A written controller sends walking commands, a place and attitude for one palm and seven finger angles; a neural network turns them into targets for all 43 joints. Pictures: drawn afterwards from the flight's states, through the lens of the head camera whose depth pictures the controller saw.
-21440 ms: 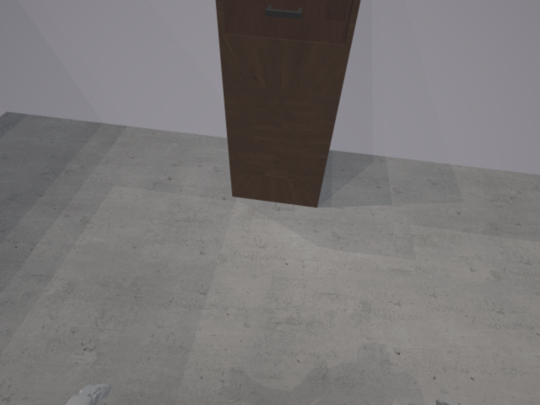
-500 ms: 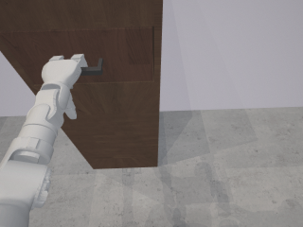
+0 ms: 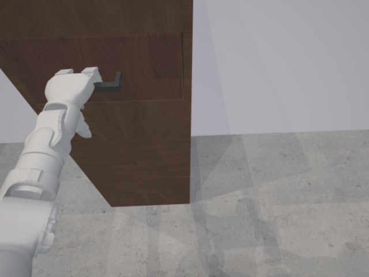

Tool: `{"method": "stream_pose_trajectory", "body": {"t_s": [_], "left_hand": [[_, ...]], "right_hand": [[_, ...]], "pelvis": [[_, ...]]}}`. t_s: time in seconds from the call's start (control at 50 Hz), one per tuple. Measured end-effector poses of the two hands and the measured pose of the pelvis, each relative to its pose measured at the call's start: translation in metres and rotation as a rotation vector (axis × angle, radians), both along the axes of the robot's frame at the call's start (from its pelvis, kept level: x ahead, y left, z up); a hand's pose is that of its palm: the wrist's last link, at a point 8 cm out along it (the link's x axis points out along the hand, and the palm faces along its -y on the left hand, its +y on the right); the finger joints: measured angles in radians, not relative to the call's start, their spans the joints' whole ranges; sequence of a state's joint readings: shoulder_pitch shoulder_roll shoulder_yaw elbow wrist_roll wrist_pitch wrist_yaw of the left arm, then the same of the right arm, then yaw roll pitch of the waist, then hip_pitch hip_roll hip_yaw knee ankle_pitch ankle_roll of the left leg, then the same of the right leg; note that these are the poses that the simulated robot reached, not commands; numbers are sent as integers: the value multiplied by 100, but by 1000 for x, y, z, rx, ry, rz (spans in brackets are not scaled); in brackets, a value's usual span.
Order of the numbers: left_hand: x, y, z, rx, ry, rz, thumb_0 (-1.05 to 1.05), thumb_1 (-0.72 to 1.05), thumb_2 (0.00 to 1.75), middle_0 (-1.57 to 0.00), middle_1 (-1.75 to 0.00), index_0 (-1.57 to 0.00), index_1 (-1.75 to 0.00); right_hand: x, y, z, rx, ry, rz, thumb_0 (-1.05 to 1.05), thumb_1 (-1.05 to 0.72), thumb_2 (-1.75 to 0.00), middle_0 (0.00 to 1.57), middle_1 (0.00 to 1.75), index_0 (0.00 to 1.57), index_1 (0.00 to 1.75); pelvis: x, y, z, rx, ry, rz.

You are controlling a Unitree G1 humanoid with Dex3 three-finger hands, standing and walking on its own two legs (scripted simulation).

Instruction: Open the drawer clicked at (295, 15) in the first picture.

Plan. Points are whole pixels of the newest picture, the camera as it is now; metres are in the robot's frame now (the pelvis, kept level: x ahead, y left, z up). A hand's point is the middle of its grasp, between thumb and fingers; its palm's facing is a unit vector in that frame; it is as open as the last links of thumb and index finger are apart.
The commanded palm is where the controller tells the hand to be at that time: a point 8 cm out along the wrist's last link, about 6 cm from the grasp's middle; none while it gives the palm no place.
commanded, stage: close the thumb around the handle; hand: left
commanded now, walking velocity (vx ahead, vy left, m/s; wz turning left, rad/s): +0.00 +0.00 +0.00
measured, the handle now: (97, 81) +0.51 +0.21 +0.14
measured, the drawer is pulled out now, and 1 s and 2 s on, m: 0.00 0.02 0.13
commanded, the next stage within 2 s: pull the drawer open in 0.46 s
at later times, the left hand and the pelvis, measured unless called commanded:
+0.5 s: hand (81, 108) +0.45 +0.24 +0.11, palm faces -0.01 -0.02 -1.00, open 5.5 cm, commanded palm +0.43 +0.24 +0.17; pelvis +0.00 +0.00 +0.00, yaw +1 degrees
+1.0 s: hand (79, 116) +0.43 +0.24 +0.11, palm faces +0.02 -0.05 -1.00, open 5.6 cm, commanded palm +0.41 +0.24 +0.17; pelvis +0.02 +0.00 +0.00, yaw -1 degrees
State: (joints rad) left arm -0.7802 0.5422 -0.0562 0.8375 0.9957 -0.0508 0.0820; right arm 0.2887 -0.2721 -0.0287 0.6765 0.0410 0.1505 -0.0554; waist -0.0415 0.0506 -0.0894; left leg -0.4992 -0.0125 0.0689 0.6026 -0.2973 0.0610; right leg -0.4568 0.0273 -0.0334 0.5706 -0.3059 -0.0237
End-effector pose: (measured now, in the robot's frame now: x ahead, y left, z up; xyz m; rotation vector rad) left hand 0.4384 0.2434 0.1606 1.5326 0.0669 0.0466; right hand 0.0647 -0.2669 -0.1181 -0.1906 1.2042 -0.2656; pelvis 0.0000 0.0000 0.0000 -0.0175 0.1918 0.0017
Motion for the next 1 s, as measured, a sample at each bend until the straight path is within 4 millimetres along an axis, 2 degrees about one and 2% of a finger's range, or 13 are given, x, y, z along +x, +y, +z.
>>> {"method": "stream_pose_trajectory", "body": {"t_s": [0.14, 0.32, 0.44, 0.82, 0.9, 1.0], "left_hand": [[0, 0, 2, 17, 8, -2, 0, 10, 55, -36, -126, -36, -126], [-8, -3, 5, 5, -10, -5, 0, 58, 76, -38, -130, -38, -132], [-10, -4, 4, 14, -11, 7, 0, 78, 85, -39, -133, -36, -131], [-13, -4, 4, 4, -8, 6, 1, 79, 83, -36, -135, -34, -131], [-19, -4, 3, -3, -20, 2, 1, 80, 83, -34, -135, -33, -130], [-32, -4, 1, -9, -35, -1, 1, 81, 83, -33, -135, -32, -129]], "right_hand": [[4, -1, 2, -2, -13, 0, 1, -91, -89, 20, 30, 20, 30], [13, 2, 0, 19, -28, 7, 1, -91, -89, 20, 30, 20, 30], [22, 4, 0, 28, -40, 26, 1, -91, -89, 20, 30, 20, 30], [30, 5, 1, 38, -60, 19, 1, -91, -89, 20, 30, 20, 30], [38, 6, 3, 45, -69, 20, 1, -91, -89, 20, 30, 20, 30], [57, 9, 6, 58, -108, 37, 1, -91, -89, 20, 30, 20, 30]], "pelvis": [[1, -1, 0, 0, -1, 2], [4, -1, 1, 1, -9, 1], [3, -1, 1, 2, -14, 8], [9, -1, 2, 4, -18, -6], [14, 0, 3, 5, -20, -12], [20, 2, 5, 5, -27, -15]]}}
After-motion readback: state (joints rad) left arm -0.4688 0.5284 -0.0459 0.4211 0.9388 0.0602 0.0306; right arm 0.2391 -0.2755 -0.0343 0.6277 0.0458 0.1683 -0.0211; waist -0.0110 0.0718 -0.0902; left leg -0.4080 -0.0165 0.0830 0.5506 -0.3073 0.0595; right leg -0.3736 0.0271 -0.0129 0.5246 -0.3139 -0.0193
